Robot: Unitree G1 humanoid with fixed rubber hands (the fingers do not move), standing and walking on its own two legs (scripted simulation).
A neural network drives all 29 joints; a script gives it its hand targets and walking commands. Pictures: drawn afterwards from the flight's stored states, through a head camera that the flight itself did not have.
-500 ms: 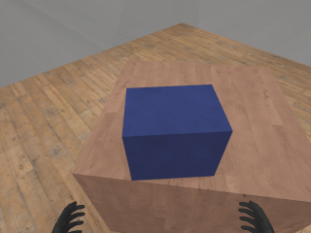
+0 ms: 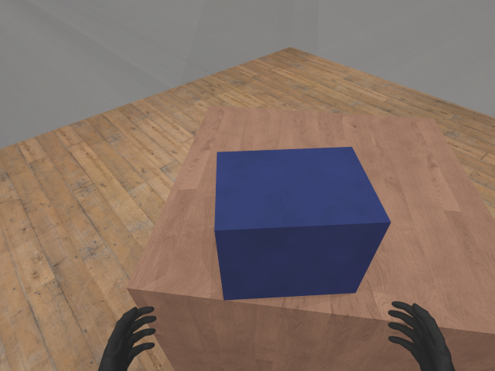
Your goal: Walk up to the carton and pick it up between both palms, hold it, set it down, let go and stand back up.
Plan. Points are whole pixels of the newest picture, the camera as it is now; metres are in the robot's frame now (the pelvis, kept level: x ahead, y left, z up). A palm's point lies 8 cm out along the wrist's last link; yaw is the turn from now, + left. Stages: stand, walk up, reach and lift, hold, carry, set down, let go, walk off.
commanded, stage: reach and lift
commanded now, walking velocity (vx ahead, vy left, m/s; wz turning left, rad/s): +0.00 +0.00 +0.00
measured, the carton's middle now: (287, 223) +0.40 -0.03 +0.02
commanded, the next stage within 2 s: none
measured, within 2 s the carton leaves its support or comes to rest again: neither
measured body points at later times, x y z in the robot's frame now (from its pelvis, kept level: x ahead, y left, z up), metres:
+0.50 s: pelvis +0.00 +0.00 +0.00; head -0.01 +0.00 +0.45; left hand +0.24 +0.21 +0.03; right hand +0.22 -0.24 +0.02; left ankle -0.06 +0.11 -0.74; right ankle +0.05 -0.13 -0.74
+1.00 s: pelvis +0.00 -0.01 +0.01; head +0.01 -0.01 +0.45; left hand +0.32 +0.21 +0.08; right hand +0.29 -0.25 +0.06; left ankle -0.06 +0.11 -0.74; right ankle +0.05 -0.13 -0.74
